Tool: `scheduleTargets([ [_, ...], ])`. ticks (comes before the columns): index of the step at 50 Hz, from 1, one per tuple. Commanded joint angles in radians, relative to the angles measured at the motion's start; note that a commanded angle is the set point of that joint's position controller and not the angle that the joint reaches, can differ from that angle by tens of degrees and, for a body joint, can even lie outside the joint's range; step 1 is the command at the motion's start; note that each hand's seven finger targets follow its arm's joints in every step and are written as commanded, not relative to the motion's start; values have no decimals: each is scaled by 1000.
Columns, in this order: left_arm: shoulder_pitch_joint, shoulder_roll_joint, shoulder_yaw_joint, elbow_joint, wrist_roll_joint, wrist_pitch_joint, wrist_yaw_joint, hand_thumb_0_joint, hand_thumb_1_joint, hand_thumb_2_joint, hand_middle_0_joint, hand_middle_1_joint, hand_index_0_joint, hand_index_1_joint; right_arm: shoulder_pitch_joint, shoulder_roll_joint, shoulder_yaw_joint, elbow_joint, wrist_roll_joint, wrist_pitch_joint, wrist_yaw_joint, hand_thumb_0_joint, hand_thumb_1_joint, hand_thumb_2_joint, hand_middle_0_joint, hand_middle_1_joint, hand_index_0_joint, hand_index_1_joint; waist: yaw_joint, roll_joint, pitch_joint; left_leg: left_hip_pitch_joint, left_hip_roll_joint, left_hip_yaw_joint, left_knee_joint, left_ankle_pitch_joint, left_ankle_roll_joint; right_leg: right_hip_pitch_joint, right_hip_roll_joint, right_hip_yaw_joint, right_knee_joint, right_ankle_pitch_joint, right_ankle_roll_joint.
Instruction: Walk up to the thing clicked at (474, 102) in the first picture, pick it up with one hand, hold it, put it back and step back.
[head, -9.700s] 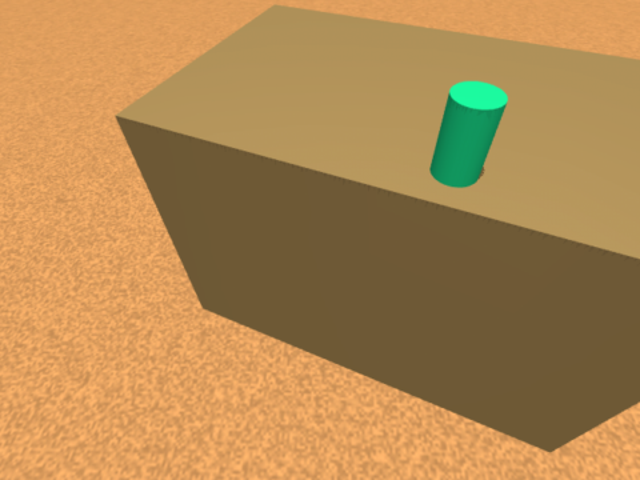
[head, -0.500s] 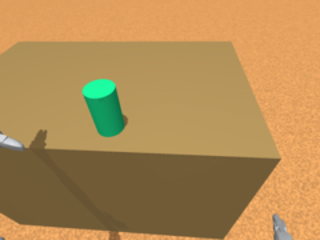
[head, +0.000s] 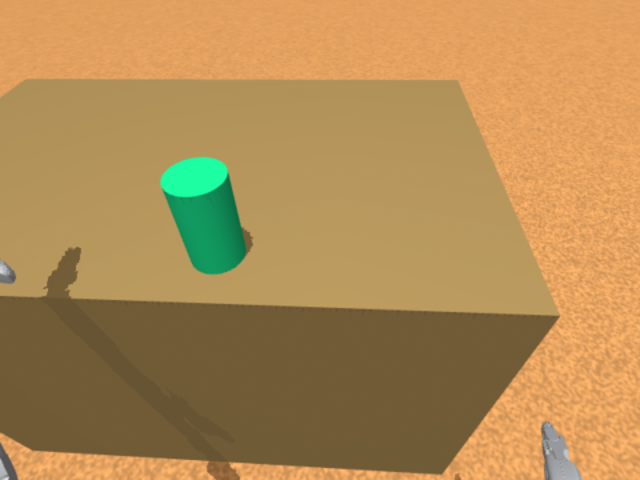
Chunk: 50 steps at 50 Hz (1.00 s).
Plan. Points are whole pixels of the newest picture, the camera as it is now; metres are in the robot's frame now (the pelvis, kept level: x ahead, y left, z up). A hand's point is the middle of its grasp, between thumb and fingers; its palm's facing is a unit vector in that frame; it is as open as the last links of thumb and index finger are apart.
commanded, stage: go down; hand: left
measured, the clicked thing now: (207, 218) +0.44 +0.20 +0.10
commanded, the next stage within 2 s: approach in 1.60 s
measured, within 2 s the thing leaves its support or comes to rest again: neither
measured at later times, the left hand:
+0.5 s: hand out of the picture +0.34 +0.38 +0.22, palm faces +0.23 -0.97 -0.05, open 17.7 cm
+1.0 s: hand out of the picture +0.34 +0.38 +0.21, palm faces +0.21 -0.98 -0.02, open 17.7 cm
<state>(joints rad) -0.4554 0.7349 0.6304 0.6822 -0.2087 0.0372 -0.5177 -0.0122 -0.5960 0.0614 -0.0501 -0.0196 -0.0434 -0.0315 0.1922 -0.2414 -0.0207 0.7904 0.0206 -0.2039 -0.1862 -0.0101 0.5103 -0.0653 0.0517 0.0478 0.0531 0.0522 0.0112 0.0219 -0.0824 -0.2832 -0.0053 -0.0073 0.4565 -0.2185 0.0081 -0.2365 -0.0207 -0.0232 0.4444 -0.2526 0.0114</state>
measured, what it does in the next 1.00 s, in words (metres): stands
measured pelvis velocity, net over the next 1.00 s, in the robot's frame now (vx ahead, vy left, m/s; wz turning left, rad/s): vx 0.01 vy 0.00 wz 0.00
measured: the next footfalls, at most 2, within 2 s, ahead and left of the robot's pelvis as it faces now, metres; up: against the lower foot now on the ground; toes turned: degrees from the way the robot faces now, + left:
none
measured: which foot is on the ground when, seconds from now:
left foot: down 0.00-1.00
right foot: down 0.00-1.00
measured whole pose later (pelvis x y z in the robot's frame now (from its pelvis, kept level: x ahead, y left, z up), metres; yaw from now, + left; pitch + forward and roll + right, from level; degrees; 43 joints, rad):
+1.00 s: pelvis +0.01 +0.00 +0.00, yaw +0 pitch +5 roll -1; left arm -0.53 0.81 0.65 0.82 -0.20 0.15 -0.60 -0.01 -0.60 0.05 -0.04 -0.03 -0.04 -0.04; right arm 0.22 -0.24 0.01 0.74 0.02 -0.20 -0.21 -0.01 0.51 -0.06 0.05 0.05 0.05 0.05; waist 0.00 0.02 -0.12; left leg -0.32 0.00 -0.01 0.47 -0.24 0.01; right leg -0.26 -0.02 -0.02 0.43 -0.26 0.01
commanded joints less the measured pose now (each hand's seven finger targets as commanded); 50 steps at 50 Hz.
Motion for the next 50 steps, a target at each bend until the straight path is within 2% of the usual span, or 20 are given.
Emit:
scheduleTargets([
  [1,-355,393,52,-180,-32,-54,-9,0,-611,61,-49,-24,-41,-39,-91,-150,-39,-137,0,-57,-12,0,520,-60,49,50,49,50,-5,106,-188,170,0,-9,-46,213,10,-35,28,-30,-60,185,-26],
  [5,-420,452,75,-200,-27,-55,-10,0,-611,50,-49,-22,-43,-34,-120,-144,-33,-171,1,-69,-16,0,520,-59,49,50,49,50,0,102,-215,165,-4,-8,-41,209,14,-19,25,-29,-67,188,-23],
  [7,-364,436,66,-117,-21,-38,-10,0,-611,55,-48,-17,-40,-31,-76,-135,-30,-85,-1,-60,-18,0,518,-60,49,50,49,50,-2,106,-182,145,-5,-5,-43,207,15,-36,24,-25,-65,187,-25],
  [9,-446,433,56,-179,-29,-43,-18,0,-611,54,-50,-21,-42,-36,-133,-139,-26,-148,-1,-77,-20,0,522,-59,48,50,49,50,-5,126,-227,178,-2,-9,-38,206,12,-44,26,-28,-62,181,-27],
  [18,-435,472,56,-44,-14,-8,-39,0,-611,53,-49,-24,-42,-38,-66,-131,-8,-123,-3,-68,-25,0,517,-60,49,50,49,50,-16,86,-217,166,-3,-10,-29,240,17,-50,28,-28,-63,207,-23],
  [19,-452,481,57,-70,-20,-11,-43,0,-611,54,-46,-24,-40,-36,-90,-166,-34,-159,-1,-72,-28,0,518,-60,49,50,49,50,-16,93,-217,165,-4,-9,-33,226,15,-47,27,-28,-65,200,-23],
  [23,-454,476,50,-17,-16,-4,-51,0,-611,56,-45,-28,-39,-40,-87,-123,5,-157,0,-74,-25,0,522,-59,48,50,49,50,-14,109,-196,156,-1,-14,-40,190,12,-73,30,-29,-69,159,-28],
  [25,-516,513,59,-68,-18,-11,-51,0,-611,55,-44,-28,-39,-40,-83,-169,-34,-147,-3,-76,-30,0,522,-59,48,50,49,50,-22,139,-243,181,3,-18,-34,212,9,-76,31,-31,-63,179,-29],
  [27,-531,510,56,-85,-13,-7,-53,0,-611,58,-40,-22,-36,-33,-107,-111,20,-158,-2,-81,-24,0,530,-57,49,50,49,50,-3,145,-257,175,1,-19,-27,237,11,-58,29,-32,-60,199,-30],
  [30,-464,484,41,13,-19,13,-60,0,-611,49,-45,-28,-43,-36,-92,-154,-18,-136,0,-73,-33,0,522,-58,49,50,49,50,-20,109,-221,161,-2,-15,-23,238,15,-63,28,-28,-62,204,-27],
  [33,-527,536,60,-43,-12,8,-65,0,-611,59,-45,-30,-41,-41,-116,-127,17,-171,-3,-73,-34,0,523,-58,49,50,49,50,-3,124,-283,173,-7,-11,-6,286,19,-39,24,-25,-58,246,-24],
  [34,-512,536,66,-28,-17,11,-65,0,-611,49,-44,-22,-41,-32,-114,-158,-12,-187,-1,-72,-39,0,523,-59,49,50,49,50,-17,107,-289,177,-8,-10,-4,298,20,-27,25,-26,-56,262,-21],
  [35,-465,518,59,12,-15,24,-67,0,-611,46,-44,-23,-43,-32,-80,-128,5,-139,-1,-61,-38,0,525,-57,49,50,49,50,-11,97,-259,162,-9,-9,-6,295,24,-35,24,-24,-55,263,-20],
  [37,-437,498,48,52,-19,27,-76,0,-611,63,-37,-31,-34,-40,-69,-161,-12,-152,-1,-58,-36,0,524,-58,49,50,49,50,-26,87,-248,169,-2,-14,-7,294,19,-63,30,-26,-56,245,-25],
  [40,-515,562,94,-96,-19,17,-72,0,-608,56,-37,-25,-35,-33,-72,-148,-4,-189,0,-59,-37,0,527,-57,49,50,49,50,0,146,-318,203,-4,-16,0,324,14,-35,29,-32,-51,262,-26],
  [43,-402,478,59,12,-21,46,-75,0,-608,51,-37,-30,-37,-36,-31,-132,0,-155,3,-50,-34,0,521,-58,49,50,49,50,-14,99,-230,172,-1,-15,-9,304,17,-53,31,-31,-58,246,-26],
  [44,-373,460,50,-19,-26,46,-78,0,-600,54,-36,-33,-38,-38,-53,-120,9,-140,5,-45,-31,0,527,-56,49,50,49,50,3,114,-210,150,0,-17,-13,302,13,-54,33,-31,-55,237,-31],
  [46,-436,526,94,-89,-38,36,-78,0,-611,42,-41,-31,-43,-35,-64,-181,-37,-180,4,-49,-36,0,519,-58,49,50,49,50,-5,146,-265,193,7,-22,-6,328,7,-54,35,-36,-52,242,-33],
  [48,-467,522,87,-163,-32,37,-79,0,-576,41,-41,-21,-42,-25,-93,-161,-17,-228,2,-50,-35,0,524,-56,49,50,49,50,2,149,-305,210,5,-21,4,371,10,-33,32,-34,-48,282,-31],
  [50,-398,465,74,-93,-40,55,-77,0,-595,41,-39,-27,-42,-29,-67,-112,13,-169,6,-40,-31,0,524,-56,49,50,49,50,2,127,-231,172,4,-18,-3,350,12,-33,32,-34,-51,269,-29],
])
